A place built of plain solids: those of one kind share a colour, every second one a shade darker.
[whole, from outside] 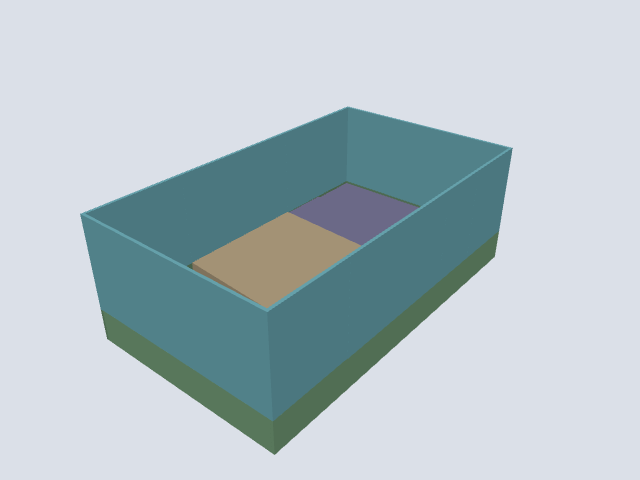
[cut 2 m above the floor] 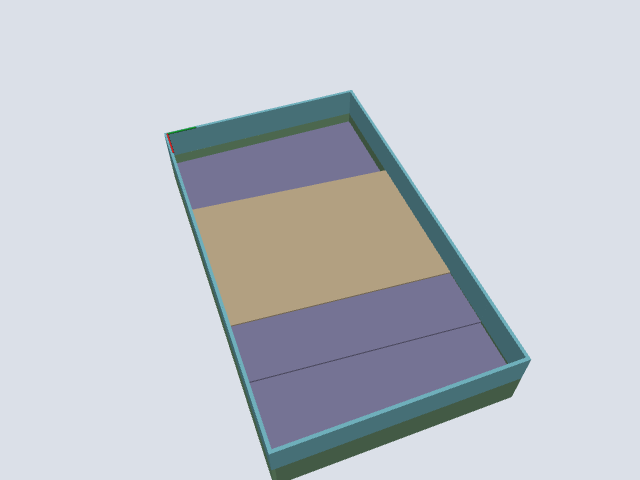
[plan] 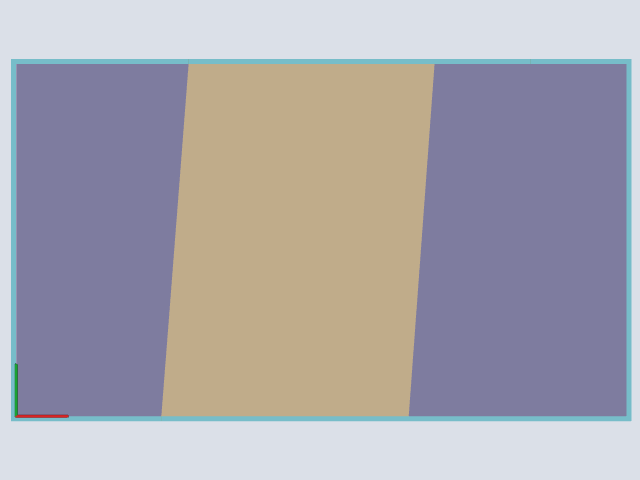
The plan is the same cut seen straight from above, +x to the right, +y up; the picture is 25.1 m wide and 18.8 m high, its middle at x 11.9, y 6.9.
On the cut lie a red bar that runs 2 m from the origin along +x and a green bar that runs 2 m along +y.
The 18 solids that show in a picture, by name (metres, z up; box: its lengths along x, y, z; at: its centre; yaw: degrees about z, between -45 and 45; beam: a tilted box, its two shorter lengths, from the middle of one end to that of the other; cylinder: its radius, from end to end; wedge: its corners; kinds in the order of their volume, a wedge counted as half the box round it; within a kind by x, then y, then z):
{
 "piece_1": {"wedge": [[0.0, 0.0, -2.3], [0.0, 0.0, -0.79], [0.0, 13.79, -2.3], [0.0, 13.79, -0.79], [5.69, 0.0, -2.3], [5.69, 0.0, -0.79], [6.75, 13.79, -2.3], [6.75, 13.79, -0.79]]},
 "piece_2": {"wedge": [[15.38, 0.0, -2.3], [15.38, 0.0, -0.1], [16.39, 13.79, -2.3], [16.39, 13.79, -0.1], [19.1, 0.0, -2.3], [19.1, 0.0, -0.1], [20.14, 13.79, -2.3], [20.14, 13.79, -0.1]]},
 "piece_3": {"wedge": [[19.1, 0.0, -2.3], [19.1, 0.0, -0.22], [20.14, 13.79, -2.3], [20.14, 13.79, -0.22], [23.9, 0.0, -2.3], [23.9, 0.0, -0.22], [23.9, 13.79, -2.3], [23.9, 13.79, -0.22]]},
 "deck_1": {"wedge": [[5.69, 0.0, -2.3], [5.69, 0.0, 0.0], [6.75, 13.79, -2.3], [6.75, 13.79, 0.0], [15.38, 0.0, -2.3], [15.38, 0.0, 0.0], [16.39, 13.79, -2.3], [16.39, 13.79, 0.0]]},
 "wall_1": {"box": [0.2, 14.19, 6.5], "at": [-0.1, 6.89, 3.2]},
 "wall_2": {"box": [5.84, 0.2, 6.5], "at": [2.77, -0.1, 3.2]},
 "wall_3": {"box": [6.9, 0.2, 6.5], "at": [3.3, 13.89, 3.2]},
 "wall_4": {"box": [9.69, 0.2, 6.5], "at": [10.53, -0.1, 3.2]},
 "wall_5": {"box": [9.63, 0.2, 6.5], "at": [11.57, 13.89, 3.2]},
 "wall_6": {"box": [3.73, 0.2, 6.5], "at": [17.24, -0.1, 3.2]},
 "wall_7": {"box": [3.75, 0.2, 6.5], "at": [18.26, 13.89, 3.2]},
 "wall_8": {"box": [4.95, 0.2, 6.5], "at": [21.58, -0.1, 3.2]},
 "wall_9": {"box": [3.91, 0.2, 6.5], "at": [22.09, 13.89, 3.2]},
 "wall_10": {"box": [0.2, 14.19, 6.5], "at": [24.0, 6.89, 3.2]},
 "wallfoot_1": {"box": [0.2, 13.79, 2.3], "at": [-0.1, 6.89, -1.15]},
 "wallfoot_2": {"box": [24.3, 0.2, 2.3], "at": [11.95, -0.1, -1.15]},
 "wallfoot_3": {"box": [24.3, 0.2, 2.3], "at": [11.95, 13.89, -1.15]},
 "wallfoot_4": {"box": [0.2, 13.79, 2.3], "at": [24.0, 6.89, -1.15]}
}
